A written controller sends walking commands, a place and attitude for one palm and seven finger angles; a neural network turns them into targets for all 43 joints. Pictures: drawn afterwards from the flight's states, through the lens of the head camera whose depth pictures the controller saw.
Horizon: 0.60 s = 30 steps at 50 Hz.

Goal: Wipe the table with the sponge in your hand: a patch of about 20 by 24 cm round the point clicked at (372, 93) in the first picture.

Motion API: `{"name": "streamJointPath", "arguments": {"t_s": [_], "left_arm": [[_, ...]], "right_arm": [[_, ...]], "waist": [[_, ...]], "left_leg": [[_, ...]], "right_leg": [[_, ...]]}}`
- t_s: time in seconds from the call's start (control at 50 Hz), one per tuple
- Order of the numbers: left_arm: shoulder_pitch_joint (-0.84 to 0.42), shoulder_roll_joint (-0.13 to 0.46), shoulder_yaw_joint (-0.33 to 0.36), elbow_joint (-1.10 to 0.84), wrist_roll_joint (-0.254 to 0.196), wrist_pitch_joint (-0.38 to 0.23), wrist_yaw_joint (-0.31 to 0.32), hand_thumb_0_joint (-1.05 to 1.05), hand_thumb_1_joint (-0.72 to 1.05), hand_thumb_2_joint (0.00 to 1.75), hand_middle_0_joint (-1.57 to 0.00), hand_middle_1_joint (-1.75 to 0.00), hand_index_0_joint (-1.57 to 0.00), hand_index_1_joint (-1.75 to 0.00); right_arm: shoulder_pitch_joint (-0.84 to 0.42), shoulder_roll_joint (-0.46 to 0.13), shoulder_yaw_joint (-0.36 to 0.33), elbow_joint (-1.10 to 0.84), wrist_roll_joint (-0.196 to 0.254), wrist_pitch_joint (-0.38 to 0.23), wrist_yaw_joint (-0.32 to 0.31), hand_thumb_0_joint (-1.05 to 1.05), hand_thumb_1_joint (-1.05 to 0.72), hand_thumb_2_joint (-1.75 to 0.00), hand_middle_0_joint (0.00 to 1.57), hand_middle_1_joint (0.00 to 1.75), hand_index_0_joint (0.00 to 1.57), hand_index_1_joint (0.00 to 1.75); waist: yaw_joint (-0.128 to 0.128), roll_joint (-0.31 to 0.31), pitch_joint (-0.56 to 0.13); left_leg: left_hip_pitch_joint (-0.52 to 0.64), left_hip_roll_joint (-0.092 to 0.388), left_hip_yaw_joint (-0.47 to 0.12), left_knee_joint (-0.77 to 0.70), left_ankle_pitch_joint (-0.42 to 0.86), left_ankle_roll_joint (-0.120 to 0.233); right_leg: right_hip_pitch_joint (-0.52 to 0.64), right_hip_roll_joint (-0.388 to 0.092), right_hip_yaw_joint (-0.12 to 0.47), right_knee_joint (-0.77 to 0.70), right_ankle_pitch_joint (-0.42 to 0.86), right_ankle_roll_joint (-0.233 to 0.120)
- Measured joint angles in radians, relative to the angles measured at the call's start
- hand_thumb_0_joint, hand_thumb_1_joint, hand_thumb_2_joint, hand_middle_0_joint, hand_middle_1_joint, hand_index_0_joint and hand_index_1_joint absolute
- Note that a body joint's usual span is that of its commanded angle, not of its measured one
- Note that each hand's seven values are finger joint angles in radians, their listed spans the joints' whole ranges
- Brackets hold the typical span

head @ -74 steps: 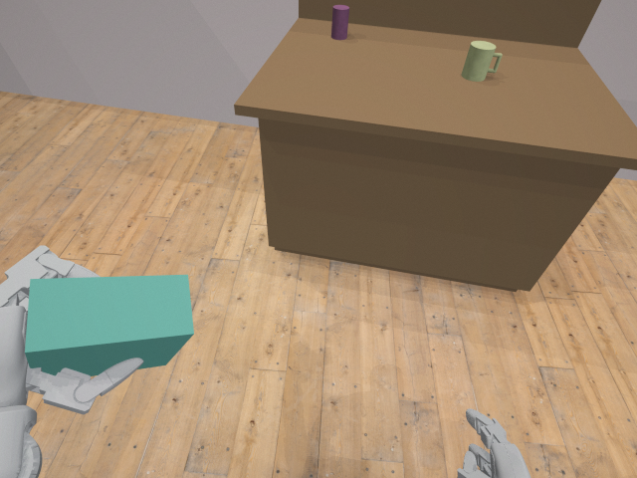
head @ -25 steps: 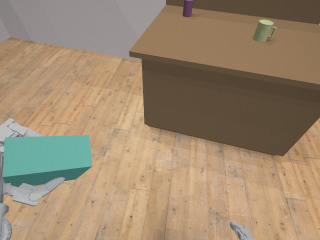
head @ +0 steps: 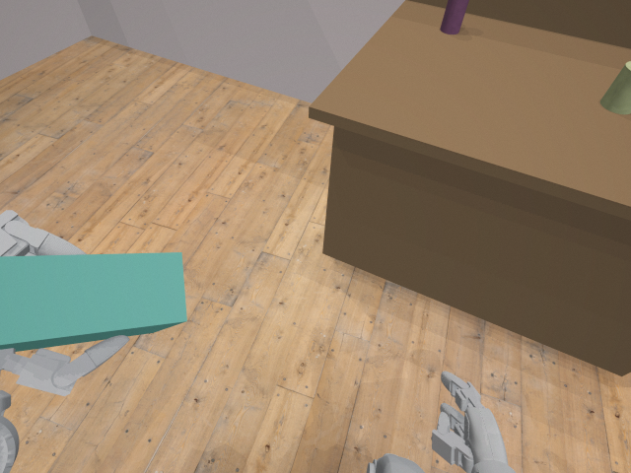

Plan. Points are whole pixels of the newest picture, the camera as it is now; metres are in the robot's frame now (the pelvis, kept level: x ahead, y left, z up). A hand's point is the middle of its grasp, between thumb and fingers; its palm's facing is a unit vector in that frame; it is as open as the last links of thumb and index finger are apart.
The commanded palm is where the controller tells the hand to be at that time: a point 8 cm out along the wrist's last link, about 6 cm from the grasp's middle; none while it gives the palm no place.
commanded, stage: walk to a spot facing it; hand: left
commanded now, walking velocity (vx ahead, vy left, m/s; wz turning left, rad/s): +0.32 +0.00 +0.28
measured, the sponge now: (118, 301) +0.23 +0.20 +0.17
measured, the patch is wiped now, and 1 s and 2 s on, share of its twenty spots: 0.00 0.00 0.00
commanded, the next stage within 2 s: turn to face it in 0.38 s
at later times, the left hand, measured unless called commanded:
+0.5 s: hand (111, 231) +0.30 +0.23 +0.18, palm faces +0.54 -0.71 -0.46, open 10.1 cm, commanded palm +0.24 +0.27 +0.18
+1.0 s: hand (206, 199) +0.37 +0.16 +0.16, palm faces +0.47 -0.79 -0.38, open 10.1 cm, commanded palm +0.30 +0.20 +0.18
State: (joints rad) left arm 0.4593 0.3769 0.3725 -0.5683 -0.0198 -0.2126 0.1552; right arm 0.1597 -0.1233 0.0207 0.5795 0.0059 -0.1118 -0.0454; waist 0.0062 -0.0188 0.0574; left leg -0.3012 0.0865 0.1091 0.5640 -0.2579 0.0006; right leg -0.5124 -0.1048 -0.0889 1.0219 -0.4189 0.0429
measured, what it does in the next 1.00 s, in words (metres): walks ahead: right foot, then left foot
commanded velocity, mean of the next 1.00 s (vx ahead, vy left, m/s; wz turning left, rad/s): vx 0.05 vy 0.00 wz -0.08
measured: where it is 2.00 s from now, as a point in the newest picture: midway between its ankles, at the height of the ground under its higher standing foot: outside the picture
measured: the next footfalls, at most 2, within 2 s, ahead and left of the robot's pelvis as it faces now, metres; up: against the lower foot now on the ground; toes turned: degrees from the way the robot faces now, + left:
right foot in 0.14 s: +0.15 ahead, -0.15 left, +0.00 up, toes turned -7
left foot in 0.50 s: +0.23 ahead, +0.10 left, +0.00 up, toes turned +21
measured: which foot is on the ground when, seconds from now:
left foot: down 0.00-0.14, up 0.16-0.48, down 0.50-0.84, up 0.86-1.00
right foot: up 0.00-0.12, down 0.14-0.50, up 0.52-0.82, down 0.84-1.00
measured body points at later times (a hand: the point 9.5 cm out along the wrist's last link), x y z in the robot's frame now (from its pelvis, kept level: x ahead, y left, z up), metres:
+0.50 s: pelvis +0.14 -0.04 -0.01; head +0.18 -0.02 +0.43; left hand +0.27 +0.27 +0.20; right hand +0.35 -0.28 -0.08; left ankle +0.19 +0.08 -0.74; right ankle +0.11 -0.15 -0.73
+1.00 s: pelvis +0.16 -0.09 +0.00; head +0.19 -0.11 +0.45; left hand +0.34 +0.20 +0.18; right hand +0.37 -0.29 -0.09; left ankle +0.14 +0.05 -0.67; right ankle +0.20 -0.17 -0.73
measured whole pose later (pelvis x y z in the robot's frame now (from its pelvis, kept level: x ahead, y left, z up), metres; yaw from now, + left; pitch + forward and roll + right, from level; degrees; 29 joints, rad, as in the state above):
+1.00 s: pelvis +0.16 -0.09 +0.00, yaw +4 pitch +0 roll +2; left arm 0.41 0.30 0.31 -0.44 -0.03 -0.16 0.14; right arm 0.14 -0.21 0.03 0.60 0.00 -0.05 -0.03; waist 0.04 0.01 0.04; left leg -0.45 0.05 0.05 1.03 -0.47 -0.08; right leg -0.33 0.01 -0.02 0.60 -0.27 -0.06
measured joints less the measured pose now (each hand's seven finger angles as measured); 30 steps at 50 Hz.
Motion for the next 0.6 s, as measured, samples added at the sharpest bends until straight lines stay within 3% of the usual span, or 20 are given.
{"name": "streamJointPath", "arguments": {"t_s": [0.06, 0.12, 0.16, 0.2, 0.24, 0.28, 0.36, 0.44, 0.48, 0.5, 0.54, 0.6], "left_arm": [[0.033, -0.003, -0.008, 0.005, -0.004, -0.014, -0.007, -0.01, -0.49, 0.99, -0.73, -1.34, -0.73, -1.35], [0.026, 0.008, -0.007, 0.046, 0.001, -0.005, -0.01, -0.01, -0.49, 0.99, -0.73, -1.34, -0.73, -1.35], [-0.012, 0.004, -0.015, 0.076, 0.011, 0.011, -0.011, -0.01, -0.49, 0.99, -0.73, -1.34, -0.73, -1.35], [-0.051, -0.029, -0.041, 0.111, 0.013, 0.026, -0.014, -0.01, -0.49, 0.99, -0.73, -1.34, -0.73, -1.35], [-0.047, -0.052, -0.051, 0.121, 0.013, 0.031, -0.018, -0.01, -0.49, 0.99, -0.73, -1.34, -0.73, -1.35], [-0.019, -0.054, -0.051, 0.107, 0.018, 0.027, -0.019, -0.01, -0.49, 0.99, -0.73, -1.34, -0.73, -1.35], [0.037, -0.013, -0.027, 0.043, 0.019, 0.014, -0.008, -0.01, -0.49, 0.99, -0.73, -1.34, -0.74, -1.35], [0.073, 0.03, 0.014, -0.044, 0.009, 0.003, 0.02, -0.01, -0.49, 0.99, -0.73, -1.34, -0.74, -1.35], [0.083, 0.039, 0.031, -0.081, 0.0, 0.001, 0.034, -0.01, -0.49, 0.99, -0.73, -1.34, -0.74, -1.35], [0.085, 0.04, 0.04, -0.095, -0.005, -0.003, 0.04, -0.01, -0.49, 0.99, -0.73, -1.34, -0.74, -1.35], [0.032, 0.061, 0.047, -0.069, -0.008, -0.018, 0.04, -0.01, -0.49, 0.99, -0.73, -1.34, -0.74, -1.35], [-0.028, 0.075, 0.044, -0.01, 0.001, -0.01, 0.022, -0.01, -0.49, 0.99, -0.73, -1.34, -0.74, -1.35]], "right_arm": [[0.037, 0.01, 0.014, 0.001, -0.003, -0.003, -0.006, 0.01, -0.91, -0.9, 0.2, 0.3, 0.2, 0.3], [0.07, 0.005, 0.019, 0.01, -0.004, 0.008, -0.016, 0.01, -0.9, -0.9, 0.21, 0.3, 0.2, 0.3], [0.073, -0.017, 0.014, 0.026, -0.001, 0.024, -0.02, 0.01, -0.9, -0.9, 0.21, 0.3, 0.2, 0.3], [0.053, -0.055, 0.002, 0.072, -0.005, 0.041, -0.019, 0.01, -0.9, -0.9, 0.21, 0.3, 0.2, 0.3], [0.038, -0.087, -0.01, 0.097, -0.007, 0.06, -0.015, 0.01, -0.9, -0.9, 0.21, 0.3, 0.2, 0.3], [0.031, -0.108, -0.024, 0.096, -0.01, 0.075, -0.016, 0.01, -0.91, -0.9, 0.21, 0.3, 0.2, 0.3], [0.039, -0.125, -0.05, 0.047, -0.015, 0.087, -0.022, 0.01, -0.91, -0.9, 0.2, 0.3, 0.2, 0.3], [0.052, -0.132, -0.068, -0.012, -0.019, 0.088, -0.024, 0.01, -0.91, -0.9, 0.2, 0.3, 0.2, 0.3], [0.053, -0.138, -0.072, -0.038, -0.017, 0.086, -0.026, 0.01, -0.91, -0.9, 0.2, 0.3, 0.19, 0.3], [0.05, -0.144, -0.075, -0.053, -0.016, 0.083, -0.027, 0.01, -0.91, -0.9, 0.2, 0.3, 0.19, 0.3], [0.019, -0.114, -0.083, -0.042, -0.01, 0.07, -0.025, 0.01, -0.91, -0.9, 0.2, 0.3, 0.19, 0.3], [-0.014, -0.058, -0.052, -0.012, 0.0, 0.062, 0.002, 0.01, -0.91, -0.9, 0.2, 0.3, 0.19, 0.3]], "waist": [[0.012, 0.034, -0.013], [0.021, 0.054, -0.024], [0.022, 0.065, -0.023], [0.021, 0.074, -0.006], [0.014, 0.067, 0.008], [-0.002, 0.054, 0.02], [-0.023, 0.003, 0.044], [-0.019, -0.044, 0.051], [-0.019, -0.056, 0.045], [-0.018, -0.044, 0.039], [-0.02, -0.052, 0.054], [-0.02, -0.052, 0.051]], "left_leg": [[0.039, 0.021, -0.023, -0.025, -0.014, -0.022], [0.044, 0.033, -0.055, 0.039, -0.077, -0.034], [-0.018, 0.03, -0.08, 0.218, -0.179, -0.003], [-0.105, -0.004, -0.107, 0.469, -0.22, -0.001], [-0.178, -0.025, -0.094, 0.644, -0.196, -0.015], [-0.228, -0.025, -0.068, 0.693, -0.169, -0.029], [-0.237, -0.005, 0.004, 0.487, -0.135, -0.04], [-0.174, -0.015, 0.07, 0.2, -0.103, -0.037], [-0.113, -0.041, 0.092, 0.059, -0.024, -0.031], [-0.087, -0.042, 0.084, 0.007, 0.091, 0.0], [-0.106, -0.043, 0.07, 0.084, 0.086, 0.044], [-0.093, -0.031, 0.036, 0.096, 0.02, 0.04]], "right_leg": [[0.044, 0.002, -0.037, -0.191, 0.038, 0.011], [0.143, 0.02, -0.073, -0.375, 0.077, 0.013], [0.154, 0.019, -0.088, -0.372, 0.143, -0.035], [0.165, 0.005, -0.11, -0.32, 0.103, -0.065], [0.197, -0.006, -0.122, -0.333, 0.078, -0.07], [0.236, -0.012, -0.138, -0.376, 0.081, -0.062], [0.292, -0.031, -0.168, -0.444, 0.086, -0.061], [0.304, -0.056, -0.186, -0.426, 0.048, -0.046], [0.283, -0.078, -0.185, -0.345, 0.003, -0.032], [0.251, -0.081, -0.176, -0.259, -0.016, -0.021], [0.168, -0.052, -0.072, -0.032, -0.128, -0.001], [0.075, 0.015, 0.017, 0.149, -0.136, 0.008]]}}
